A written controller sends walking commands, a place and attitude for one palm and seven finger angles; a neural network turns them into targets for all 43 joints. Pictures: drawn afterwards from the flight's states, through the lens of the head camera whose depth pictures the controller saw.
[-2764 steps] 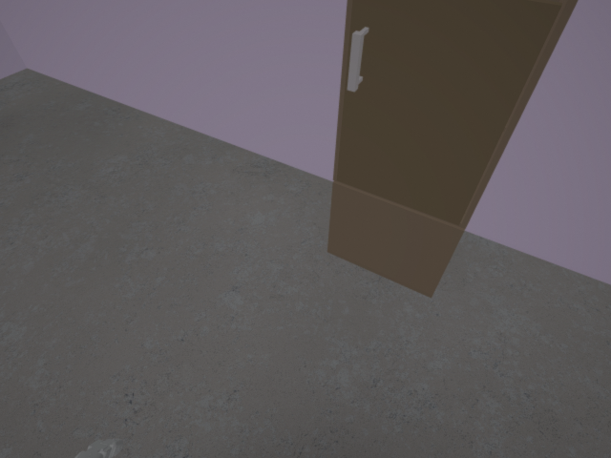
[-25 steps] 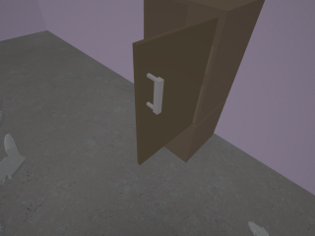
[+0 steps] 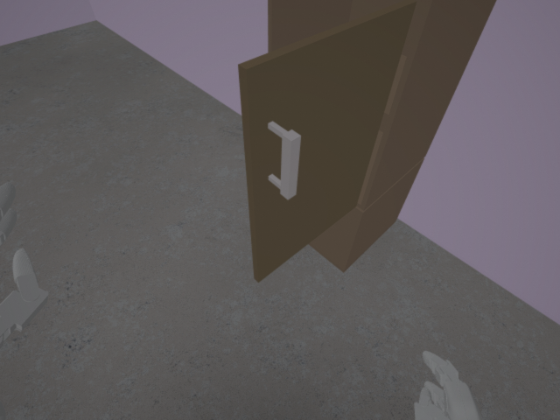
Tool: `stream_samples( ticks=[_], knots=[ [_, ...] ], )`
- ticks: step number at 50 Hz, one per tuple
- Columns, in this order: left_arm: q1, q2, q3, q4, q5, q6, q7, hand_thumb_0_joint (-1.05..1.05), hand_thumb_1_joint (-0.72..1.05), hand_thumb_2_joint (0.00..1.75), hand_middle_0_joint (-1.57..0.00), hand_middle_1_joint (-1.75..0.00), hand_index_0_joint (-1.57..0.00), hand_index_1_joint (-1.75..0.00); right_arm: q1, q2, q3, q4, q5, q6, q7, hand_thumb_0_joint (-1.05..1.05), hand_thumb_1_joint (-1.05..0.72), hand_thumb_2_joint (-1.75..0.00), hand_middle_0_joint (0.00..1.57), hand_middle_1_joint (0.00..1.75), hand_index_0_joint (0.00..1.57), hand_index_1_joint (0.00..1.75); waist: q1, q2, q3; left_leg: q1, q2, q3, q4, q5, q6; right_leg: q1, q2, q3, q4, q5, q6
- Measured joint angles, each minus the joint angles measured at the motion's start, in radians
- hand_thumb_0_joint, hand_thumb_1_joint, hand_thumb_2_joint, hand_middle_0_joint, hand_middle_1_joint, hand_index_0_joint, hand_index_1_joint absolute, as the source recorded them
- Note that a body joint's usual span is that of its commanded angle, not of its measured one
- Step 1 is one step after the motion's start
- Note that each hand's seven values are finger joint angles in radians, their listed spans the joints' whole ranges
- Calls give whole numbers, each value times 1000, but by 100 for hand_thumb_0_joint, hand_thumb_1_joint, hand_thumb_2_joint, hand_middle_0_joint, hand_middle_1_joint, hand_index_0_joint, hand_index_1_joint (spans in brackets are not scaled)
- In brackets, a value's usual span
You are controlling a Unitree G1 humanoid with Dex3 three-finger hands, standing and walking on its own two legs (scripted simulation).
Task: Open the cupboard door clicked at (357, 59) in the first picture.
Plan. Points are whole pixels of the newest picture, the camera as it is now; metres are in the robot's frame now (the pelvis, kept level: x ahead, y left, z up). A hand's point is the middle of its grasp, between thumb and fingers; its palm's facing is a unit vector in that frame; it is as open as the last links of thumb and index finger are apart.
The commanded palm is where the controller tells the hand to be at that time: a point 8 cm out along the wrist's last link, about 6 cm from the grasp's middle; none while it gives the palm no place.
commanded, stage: stop stepping back and stand still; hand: left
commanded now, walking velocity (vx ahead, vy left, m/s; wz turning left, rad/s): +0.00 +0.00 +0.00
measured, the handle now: (281, 161) +0.51 +0.04 +0.08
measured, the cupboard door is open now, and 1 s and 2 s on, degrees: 88 88 88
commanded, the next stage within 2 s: let the arm hang, fingers relaxed in 0.14 s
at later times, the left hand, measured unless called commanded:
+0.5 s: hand out of the picture +0.07 +0.21 -0.15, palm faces -0.01 -0.97 -0.23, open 7.4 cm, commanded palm none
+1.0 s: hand out of the picture -0.08 +0.19 -0.17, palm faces +0.07 -0.98 -0.20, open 7.3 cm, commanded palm none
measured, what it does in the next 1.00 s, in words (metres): stands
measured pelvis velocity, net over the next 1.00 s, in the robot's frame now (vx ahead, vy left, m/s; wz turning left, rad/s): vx -0.03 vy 0.03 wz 0.02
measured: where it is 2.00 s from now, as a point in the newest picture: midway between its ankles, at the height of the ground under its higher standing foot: outside the picture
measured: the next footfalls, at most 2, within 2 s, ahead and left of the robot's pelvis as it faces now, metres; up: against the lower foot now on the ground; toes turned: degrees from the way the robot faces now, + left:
none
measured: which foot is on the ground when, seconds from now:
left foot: down 0.00-1.00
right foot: down 0.00-1.00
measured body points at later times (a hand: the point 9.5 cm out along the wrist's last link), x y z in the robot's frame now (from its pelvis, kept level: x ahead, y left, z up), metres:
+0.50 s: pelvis -0.02 +0.02 +0.00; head -0.01 +0.01 +0.44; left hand +0.07 +0.26 -0.13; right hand +0.08 -0.23 -0.14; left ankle +0.00 +0.12 -0.74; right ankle +0.00 -0.08 -0.74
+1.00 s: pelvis -0.03 +0.03 +0.00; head -0.02 +0.02 +0.45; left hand -0.08 +0.25 -0.15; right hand -0.07 -0.16 -0.17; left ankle +0.00 +0.12 -0.74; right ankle +0.00 -0.08 -0.74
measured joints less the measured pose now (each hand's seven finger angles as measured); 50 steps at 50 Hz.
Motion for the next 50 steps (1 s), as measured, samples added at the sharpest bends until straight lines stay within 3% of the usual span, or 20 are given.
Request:
stream_samples(
  ticks=[6,12,14,16,19,22,26,28,34,50],
  knots=[
    [35,39,15,-33,-8,-8,-5,2,89,89,-22,-30,-21,-31,-25,7,1,-46,7,-2,9,1,-91,-90,21,30,21,30,-18,1,3,-8,4,6,-12,6,5,0,5,6,-35,20,6],
    [61,43,10,-22,-17,-2,-9,2,89,89,-22,-30,-21,-31,-17,17,10,-48,6,9,7,1,-91,-90,21,30,21,30,-20,12,-13,-10,0,12,-23,12,12,0,2,13,-52,32,13],
    [-21,53,-59,128,20,-4,-49,1,89,89,-21,-30,-21,-31,-18,-12,0,7,8,-15,46,1,-91,-90,21,30,20,30,-9,36,-37,-52,-10,1,10,9,18,-38,-10,0,-16,23,17],
    [-137,34,-159,379,42,67,-100,1,90,90,-21,-30,-21,-31,-35,-53,-2,77,-2,14,71,1,-91,-90,21,30,21,30,2,68,-64,-90,-26,-4,46,-2,29,-81,-28,-7,38,-1,22],
    [-259,-30,-270,770,60,176,-141,0,90,90,-20,-30,-20,-30,-61,-78,4,161,-17,67,79,1,-91,-90,21,30,21,30,-6,87,-71,-112,-44,-5,72,-6,40,-111,-48,-8,91,-22,31],
    [-299,-98,-343,1067,63,232,-153,1,91,90,-20,-30,-20,-30,-54,-59,10,218,-25,98,76,1,-91,-90,21,30,21,30,-27,58,-51,-99,-52,-2,66,3,39,-107,-56,-6,102,-25,28],
    [-285,-194,-408,1327,52,256,-155,1,91,89,-20,-30,-20,-30,-10,-17,23,301,-29,122,67,1,-91,-90,21,30,20,30,-37,0,-16,-62,-49,-4,28,24,35,-70,-52,-7,65,-3,28],
    [-274,-206,-386,1405,44,247,-127,0,98,89,-21,-30,-20,-30,23,8,29,349,-27,129,61,1,-91,-90,20,30,20,30,-29,-19,-3,-50,-42,-12,8,37,32,-49,-43,-15,28,17,25],
    [-219,-189,-384,1553,41,228,-139,0,99,89,-21,-30,-21,-30,107,55,24,458,-26,146,47,1,-91,-90,20,30,20,30,-8,-10,8,-35,-35,-25,-31,64,32,-12,-33,-28,-49,62,23],
    [-188,-252,-381,1632,43,210,-124,1,92,89,-20,-30,-20,-30,153,118,17,509,-23,125,37,0,-91,-90,20,30,20,30,-17,40,-22,-23,-56,1,-58,80,49,-30,-55,-3,-26,59,38]
  ],
)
